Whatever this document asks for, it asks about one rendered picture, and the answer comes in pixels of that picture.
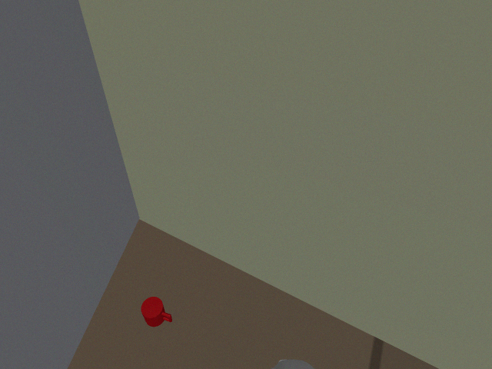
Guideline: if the mug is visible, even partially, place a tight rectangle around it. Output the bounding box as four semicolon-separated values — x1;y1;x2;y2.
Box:
141;297;172;327

